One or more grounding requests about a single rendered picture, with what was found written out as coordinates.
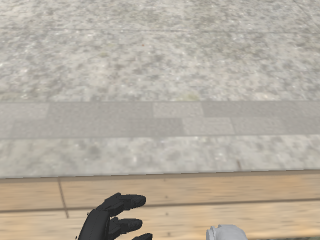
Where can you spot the robot left hand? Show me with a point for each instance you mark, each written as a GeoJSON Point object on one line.
{"type": "Point", "coordinates": [99, 226]}

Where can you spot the right robot thigh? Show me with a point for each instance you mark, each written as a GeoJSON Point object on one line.
{"type": "Point", "coordinates": [225, 232]}

